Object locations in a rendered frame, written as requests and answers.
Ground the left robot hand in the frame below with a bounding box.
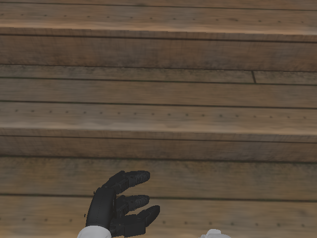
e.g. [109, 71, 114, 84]
[84, 171, 160, 238]

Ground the right robot shin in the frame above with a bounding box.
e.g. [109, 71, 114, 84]
[206, 229, 221, 236]

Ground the left robot forearm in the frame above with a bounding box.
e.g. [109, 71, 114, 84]
[77, 225, 112, 238]

